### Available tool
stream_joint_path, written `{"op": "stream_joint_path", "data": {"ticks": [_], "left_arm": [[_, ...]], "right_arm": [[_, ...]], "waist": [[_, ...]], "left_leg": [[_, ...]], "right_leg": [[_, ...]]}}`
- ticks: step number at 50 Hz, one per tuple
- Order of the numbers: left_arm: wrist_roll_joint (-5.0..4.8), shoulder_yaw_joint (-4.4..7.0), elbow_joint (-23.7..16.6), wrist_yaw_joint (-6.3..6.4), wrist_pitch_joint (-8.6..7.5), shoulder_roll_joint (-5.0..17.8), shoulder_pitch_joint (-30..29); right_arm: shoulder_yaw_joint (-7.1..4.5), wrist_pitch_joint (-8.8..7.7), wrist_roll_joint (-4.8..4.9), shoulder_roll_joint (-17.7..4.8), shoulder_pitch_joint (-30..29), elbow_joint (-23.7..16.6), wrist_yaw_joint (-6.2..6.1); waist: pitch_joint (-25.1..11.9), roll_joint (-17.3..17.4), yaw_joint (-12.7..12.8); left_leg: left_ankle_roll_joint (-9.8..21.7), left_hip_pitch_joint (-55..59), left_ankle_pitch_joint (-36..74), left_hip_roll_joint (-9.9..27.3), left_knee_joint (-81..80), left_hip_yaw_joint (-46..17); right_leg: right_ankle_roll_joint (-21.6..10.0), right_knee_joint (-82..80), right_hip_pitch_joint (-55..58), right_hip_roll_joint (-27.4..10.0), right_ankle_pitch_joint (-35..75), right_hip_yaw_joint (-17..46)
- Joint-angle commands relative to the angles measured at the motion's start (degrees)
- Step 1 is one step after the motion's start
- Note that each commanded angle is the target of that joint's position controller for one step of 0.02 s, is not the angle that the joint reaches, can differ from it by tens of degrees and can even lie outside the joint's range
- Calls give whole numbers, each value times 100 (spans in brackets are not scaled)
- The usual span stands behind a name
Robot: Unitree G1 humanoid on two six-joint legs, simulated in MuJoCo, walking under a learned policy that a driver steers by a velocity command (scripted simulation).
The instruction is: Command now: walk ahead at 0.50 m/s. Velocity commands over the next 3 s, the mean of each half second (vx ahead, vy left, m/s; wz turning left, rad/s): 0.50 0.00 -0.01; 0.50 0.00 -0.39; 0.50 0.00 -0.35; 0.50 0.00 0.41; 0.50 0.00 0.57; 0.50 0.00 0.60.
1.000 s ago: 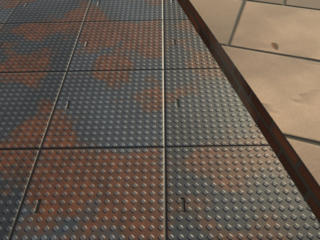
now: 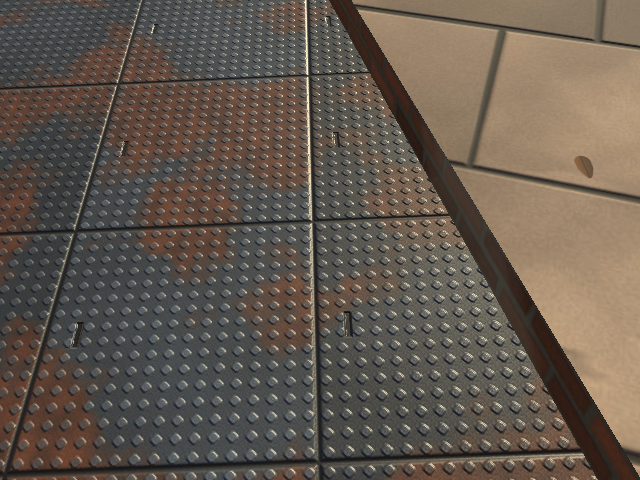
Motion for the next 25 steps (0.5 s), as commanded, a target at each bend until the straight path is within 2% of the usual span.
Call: {"op": "stream_joint_path", "data": {"ticks": [1,4,6,10,13,15,18,19,20,21,22,23,24,25], "left_arm": [[58,148,-207,28,-96,607,302],[-12,186,-47,67,-149,749,404],[-12,197,51,121,-104,809,547],[-53,187,220,188,-24,901,859],[-76,192,383,191,42,976,1178],[-85,199,485,204,111,999,1320],[-98,244,551,255,192,1099,1271],[-94,263,538,270,209,1167,1185],[-92,267,520,281,239,1200,1054],[-53,213,462,296,252,1082,1005],[124,75,296,307,221,736,1090],[2,-78,296,235,84,151,1903],[-148,64,357,191,-12,843,1414],[-271,135,188,169,-57,1030,846]], "right_arm": [[-144,-61,-40,-475,-48,-491,-6],[-113,49,-93,-328,-210,-556,-25],[-94,50,-109,-282,-597,-667,-26],[-26,-36,-74,-126,-1377,-843,67],[-13,-83,-33,-131,-1902,-1006,166],[-12,-114,-12,-150,-2165,-1128,244],[-46,-155,-24,-272,-2100,-1178,329],[-94,-160,-41,-379,-1830,-1114,325],[-184,-160,-60,-531,-1233,-947,296],[-315,-150,-78,-811,-301,-677,235],[-416,-106,-124,-1260,728,-504,152],[-413,-114,-142,-1415,675,-453,199],[-293,-106,-70,-823,503,-527,179],[-229,-107,-68,-647,124,-555,145]], "waist": [[-557,-599,50],[-301,-487,-14],[-154,-433,78],[43,-448,365],[192,-447,570],[282,-461,611],[189,-567,414],[-1,-651,238],[-374,-656,-124],[-1003,-525,-540],[-1909,354,-800],[-2481,1757,-277],[-1960,920,-556],[-1140,561,-512]], "left_leg": [[-39,-1330,638,569,-30,-238],[-225,-1514,975,616,-527,-125],[-306,-1772,1520,623,-1129,-85],[-271,-1561,2636,444,-2596,110],[-205,-1558,2764,304,-3199,189],[-108,-1677,2536,237,-3447,184],[125,-1366,1941,100,-3722,227],[221,-884,1743,-50,-3763,344],[364,1,1788,-242,-3911,522],[570,1460,2028,-125,-3837,416],[939,3255,2282,1110,-3620,-1042],[1839,4718,1027,2122,-4433,-3794],[1583,4336,322,1975,-4762,-3623],[1337,3504,562,1810,-4892,-2645]], "right_leg": [[-995,-1580,1578,-1501,781,1943],[-1097,-1865,1286,-1449,1365,1431],[-1044,-1942,1368,-1375,1591,1182],[-803,-2029,1477,-1165,1382,750],[-798,-1914,1871,-1319,1237,768],[-786,-1745,2250,-1498,1359,837],[-648,-1312,2658,-1673,2127,873],[-586,-991,2687,-1631,2945,824],[-486,-301,2583,-1462,3844,659],[-314,820,1994,-1175,3810,451],[-109,2755,663,-719,1599,194],[146,4356,-1437,256,-2396,630],[103,4840,-2057,-105,-2345,1150],[61,4740,-2228,-360,-1771,1007]]}}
